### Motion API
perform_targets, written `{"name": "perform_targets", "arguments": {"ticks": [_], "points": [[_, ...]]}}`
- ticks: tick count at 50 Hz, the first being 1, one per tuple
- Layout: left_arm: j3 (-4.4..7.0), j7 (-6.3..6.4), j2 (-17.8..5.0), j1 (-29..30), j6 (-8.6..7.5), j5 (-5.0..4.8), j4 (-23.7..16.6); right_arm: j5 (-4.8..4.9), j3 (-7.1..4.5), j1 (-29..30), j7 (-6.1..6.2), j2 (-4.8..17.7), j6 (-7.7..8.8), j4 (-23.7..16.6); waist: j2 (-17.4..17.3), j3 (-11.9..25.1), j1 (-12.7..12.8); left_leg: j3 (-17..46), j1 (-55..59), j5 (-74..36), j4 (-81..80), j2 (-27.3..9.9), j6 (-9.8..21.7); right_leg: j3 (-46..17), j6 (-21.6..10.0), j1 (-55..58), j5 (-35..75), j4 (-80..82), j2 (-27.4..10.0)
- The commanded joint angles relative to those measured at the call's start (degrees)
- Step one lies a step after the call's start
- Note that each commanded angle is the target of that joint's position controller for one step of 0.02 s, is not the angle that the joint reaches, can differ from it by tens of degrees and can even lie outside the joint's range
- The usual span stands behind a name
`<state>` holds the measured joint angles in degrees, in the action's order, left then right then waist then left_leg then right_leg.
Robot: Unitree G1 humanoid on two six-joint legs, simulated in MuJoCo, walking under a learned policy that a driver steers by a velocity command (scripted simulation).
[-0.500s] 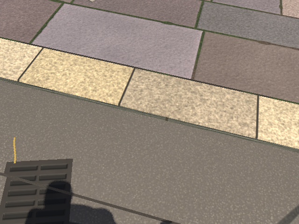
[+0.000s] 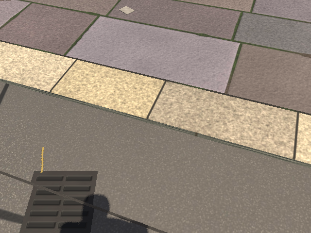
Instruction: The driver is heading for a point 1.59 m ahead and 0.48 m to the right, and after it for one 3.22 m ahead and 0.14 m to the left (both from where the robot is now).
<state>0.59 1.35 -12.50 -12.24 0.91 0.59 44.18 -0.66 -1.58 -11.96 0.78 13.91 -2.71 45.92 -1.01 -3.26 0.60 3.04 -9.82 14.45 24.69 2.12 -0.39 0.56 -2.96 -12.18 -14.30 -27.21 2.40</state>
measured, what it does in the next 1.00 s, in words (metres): walks ahead: left foot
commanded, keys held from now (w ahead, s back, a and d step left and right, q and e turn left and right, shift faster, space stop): no key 0.04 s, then w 0.94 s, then w+e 0.02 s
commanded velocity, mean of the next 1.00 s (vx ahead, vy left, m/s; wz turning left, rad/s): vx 0.36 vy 0.00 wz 0.02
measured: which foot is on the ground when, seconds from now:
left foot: down 0.00-0.28, up 0.30-0.66, down 0.68-1.00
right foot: down 0.00-0.66, up 0.68-1.00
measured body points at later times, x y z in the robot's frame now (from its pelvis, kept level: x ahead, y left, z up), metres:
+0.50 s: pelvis +0.11 +0.00 +0.00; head +0.13 +0.00 +0.45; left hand +0.04 +0.26 -0.13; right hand +0.27 -0.25 -0.11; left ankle +0.17 +0.12 -0.69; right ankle +0.00 -0.09 -0.74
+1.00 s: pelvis +0.38 +0.06 +0.01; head +0.39 +0.07 +0.46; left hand +0.52 +0.30 -0.12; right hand +0.32 -0.18 -0.14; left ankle +0.33 +0.12 -0.74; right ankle +0.47 -0.07 -0.62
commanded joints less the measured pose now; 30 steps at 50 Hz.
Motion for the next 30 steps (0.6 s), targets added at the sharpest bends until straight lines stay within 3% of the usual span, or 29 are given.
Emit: {"name": "perform_targets", "arguments": {"ticks": [1,3,6,7,9,11,12,13,14,15,16,17,19,22,26,28,30], "points": [[1.63,-0.04,-6.24,-0.04,-1.04,-0.75,-2.27,-0.22,-1.61,-0.88,0.49,7.3,1.53,-1.31,-1.97,5.65,-0.14,4.08,4.42,-10.99,-2.73,-4.36,2.27,-7.12,-1.52,0.0,6.4,6.45,-6.13],[1.68,0.15,-6.42,0.24,-0.65,-0.18,-0.42,-0.61,-0.63,-0.73,0.51,4.43,1.96,-0.45,-1.58,4.49,-0.52,5.38,2.06,-3.34,-4.94,-5.01,3.57,-5.74,-0.98,1.55,-2.53,5.92,-4.55],[2.47,-0.47,-8.3,-0.29,0.0,0.8,0.25,-1.12,-1.31,-4.04,0.67,6.4,1.8,1.21,-2.59,-1.76,-0.91,8.52,-1.66,18.97,-5.31,-5.09,6.59,-6.43,-3.15,-5.82,-21.08,2.53,-2.99],[2.47,-0.68,-7.99,-0.07,-0.26,0.71,0.33,-1.06,-1.43,-5.02,0.64,6.56,1.97,1.47,-2.97,-3.27,-1.2,10.73,-0.82,20.67,-5.94,-6.47,7.35,-6.56,-3.42,-8.73,-21.47,1.0,-2.65],[2.48,-1.16,-6.82,0.52,-1.18,0.85,0.68,-0.82,-2.14,-6.98,0.72,8.06,2.56,2.46,-5.68,-2.6,-1.52,16.94,3.62,19.77,-9.38,-11.07,9.37,-2.75,-2.31,-11.46,-14.18,-3.67,-0.94],[2.75,-1.43,-6.63,-0.3,-1.79,1.03,1.33,-0.36,-2.87,-5.48,0.47,9.27,2.87,3.05,-7.41,-2.19,0.25,19.58,4.2,16.86,-12.31,-14.64,10.96,1.66,-1.48,-7.83,-8.75,-4.27,-0.77],[3.01,-1.38,-6.71,-2.54,-1.85,0.77,2.39,-0.25,-2.94,-3.23,0.18,8.85,2.9,2.83,-6.36,-1.98,2.05,17.41,0.71,15.2,-11.42,-13.55,10.45,1.9,-1.74,-1.56,-8.78,-1.57,-0.98],[3.47,-1.29,-7.1,-8.48,-1.82,0.33,4.67,-0.3,-2.92,1.22,-0.03,8.28,2.86,1.85,-4.61,-1.28,5.79,13.29,-5.47,14.24,-8.12,-10.65,9.08,1.25,-2.5,7.83,-9.91,1.48,-0.82],[4.35,-0.99,-9.12,-16.54,-1.87,0.33,7.73,-0.18,-2.5,7.06,-0.22,6.51,3.01,-0.16,1.77,-1.1,9.87,6.42,-16.26,12.34,0.97,-5.18,6.35,-6.21,-4.67,19.31,-16.39,6.81,-3.69],[5.36,-0.78,-12.21,-21.83,-2.21,0.44,9.67,-0.06,-1.85,9.95,-0.62,4.21,3.57,-2.18,12.4,-1.62,11.32,-2.36,-27.12,9.77,17.01,1.88,3.7,-25.17,-8.81,25.64,-27.59,16.89,-13.85],[4.99,-1.16,-12.06,-18.96,-2.69,0.6,9.0,-0.91,-2.15,10.55,-0.75,6.24,4.19,-3.05,9.99,-6.08,8.51,-1.66,-33.52,12.22,25.27,0.69,4.18,-33.78,-11.38,21.45,-25.96,21.24,-20.26],[4.55,-1.34,-11.04,-15.12,-3.28,0.71,7.85,-1.0,-2.22,8.21,-1.19,6.22,4.83,-2.52,5.99,-7.03,5.12,0.02,-32.96,10.16,29.52,-1.98,4.76,-33.36,-13.27,16.95,-23.44,21.72,-21.45],[3.81,-1.32,-8.9,-11.26,-4.67,1.04,7.14,-0.77,-1.97,5.8,-2.12,5.42,5.75,-1.41,3.25,-6.55,1.71,-0.14,-32.39,5.18,31.18,-4.94,4.83,-26.49,-12.49,15.1,-14.75,22.75,-19.17],[3.22,-1.22,-7.91,-13.21,-6.07,0.97,8.72,-1.81,-1.62,7.56,-3.29,4.82,5.52,-1.85,4.67,-3.79,1.82,-3.39,-32.81,1.04,30.74,-5.13,3.48,-16.56,-10.5,17.04,2.86,21.77,-15.27],[2.82,-1.21,-8.06,-15.13,-6.54,0.45,10.84,-1.48,-0.33,14.82,-4.07,2.77,5.29,-5.46,6.01,-4.1,2.44,-6.52,-26.97,-4.84,19.32,-4.53,2.22,-8.17,-8.59,12.37,18.8,20.87,-12.67],[2.88,-1.32,-9.01,-15.36,-6.56,0.42,11.57,-1.19,-0.2,16.27,-3.86,3.07,4.96,-6.2,7.21,-4.14,2.48,-8.16,-20.23,-6.61,13.76,-3.27,3.09,-6.31,-7.53,9.57,23.6,20.74,-12.85],[2.84,-1.26,-9.67,-14.89,-6.46,0.18,12.13,-1.14,-0.71,12.9,-3.03,4.08,4.61,-5.29,7.63,-2.55,0.51,-9.3,-12.88,-6.99,12.17,-1.44,4.93,-4.93,-6.57,9.32,36.59,16.41,-14.21]]}}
